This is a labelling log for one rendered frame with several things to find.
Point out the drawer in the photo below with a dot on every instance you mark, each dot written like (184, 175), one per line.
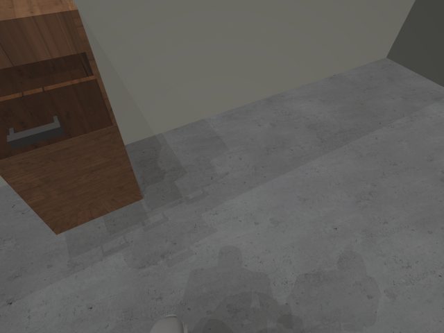
(32, 94)

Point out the cabinet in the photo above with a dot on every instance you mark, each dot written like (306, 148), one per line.
(77, 180)

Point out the robot left thigh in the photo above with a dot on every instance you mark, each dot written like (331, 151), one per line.
(170, 325)

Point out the handle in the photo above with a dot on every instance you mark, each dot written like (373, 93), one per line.
(34, 135)

